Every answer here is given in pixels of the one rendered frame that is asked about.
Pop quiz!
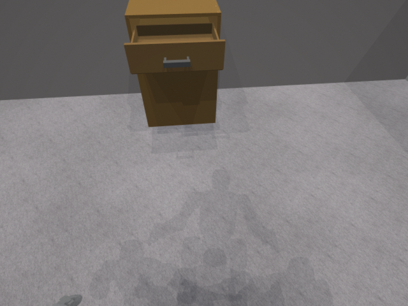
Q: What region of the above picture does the cabinet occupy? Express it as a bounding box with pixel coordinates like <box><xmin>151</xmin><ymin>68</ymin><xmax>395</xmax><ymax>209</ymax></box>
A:
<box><xmin>125</xmin><ymin>0</ymin><xmax>221</xmax><ymax>127</ymax></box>

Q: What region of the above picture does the drawer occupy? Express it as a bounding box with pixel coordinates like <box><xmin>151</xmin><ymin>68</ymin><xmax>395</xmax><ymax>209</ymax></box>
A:
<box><xmin>124</xmin><ymin>22</ymin><xmax>226</xmax><ymax>74</ymax></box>

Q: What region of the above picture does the handle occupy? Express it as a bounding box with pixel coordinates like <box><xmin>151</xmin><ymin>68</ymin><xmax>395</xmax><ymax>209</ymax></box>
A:
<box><xmin>163</xmin><ymin>57</ymin><xmax>191</xmax><ymax>68</ymax></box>

